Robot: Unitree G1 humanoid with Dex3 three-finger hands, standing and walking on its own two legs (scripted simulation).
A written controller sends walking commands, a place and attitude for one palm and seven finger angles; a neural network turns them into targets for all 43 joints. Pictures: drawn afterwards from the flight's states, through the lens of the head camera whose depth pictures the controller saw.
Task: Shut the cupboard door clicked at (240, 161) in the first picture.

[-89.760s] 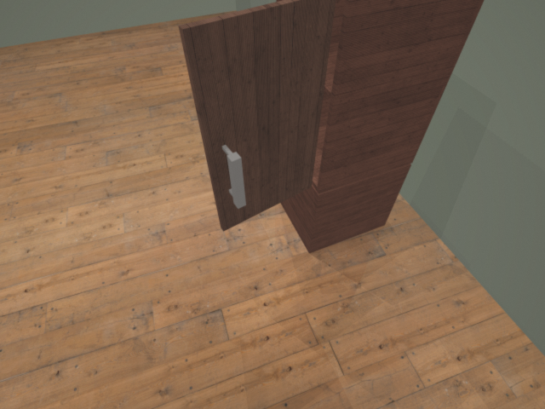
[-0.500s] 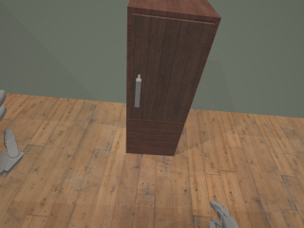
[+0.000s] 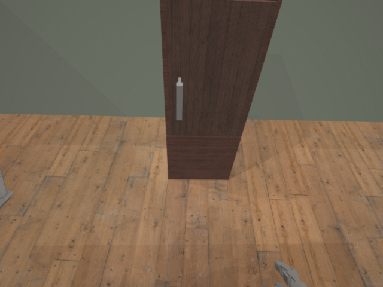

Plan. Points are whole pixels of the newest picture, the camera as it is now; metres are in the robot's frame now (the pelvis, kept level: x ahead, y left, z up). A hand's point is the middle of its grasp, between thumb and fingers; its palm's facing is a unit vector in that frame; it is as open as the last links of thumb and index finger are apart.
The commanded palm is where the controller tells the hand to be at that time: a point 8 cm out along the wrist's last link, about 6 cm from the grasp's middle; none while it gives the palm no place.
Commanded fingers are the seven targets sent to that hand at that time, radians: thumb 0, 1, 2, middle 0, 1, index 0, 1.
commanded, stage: stop stepping back and stand still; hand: left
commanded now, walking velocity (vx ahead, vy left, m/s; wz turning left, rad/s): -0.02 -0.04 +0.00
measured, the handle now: (179, 99) +0.81 +0.06 -0.10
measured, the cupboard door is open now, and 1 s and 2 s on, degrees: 0 0 0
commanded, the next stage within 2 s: let the arm hang, fingers relaxed in 0.52 s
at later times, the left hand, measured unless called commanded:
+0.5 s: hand (36, 175) +0.25 +0.25 +0.17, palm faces +0.39 -0.78 -0.49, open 7.4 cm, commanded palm +0.18 +0.29 +0.19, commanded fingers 0.00 0.90 0.90 -0.20 -0.30 -0.20 -0.30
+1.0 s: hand out of the picture +0.02 +0.19 -0.17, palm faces +0.05 -0.98 -0.19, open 6.9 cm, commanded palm none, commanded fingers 0.00 0.90 0.90 -0.20 -0.30 -0.20 -0.30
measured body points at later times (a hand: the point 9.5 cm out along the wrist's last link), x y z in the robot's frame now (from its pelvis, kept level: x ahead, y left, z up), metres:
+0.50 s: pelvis +0.04 -0.01 +0.01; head +0.05 -0.01 +0.46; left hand +0.22 +0.29 +0.20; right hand +0.22 -0.25 -0.07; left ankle +0.03 +0.13 -0.73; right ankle +0.00 -0.08 -0.73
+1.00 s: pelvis +0.00 +0.01 +0.01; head +0.01 +0.02 +0.46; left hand +0.02 +0.24 -0.15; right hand +0.02 -0.23 -0.14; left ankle +0.03 +0.13 -0.73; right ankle +0.00 -0.08 -0.73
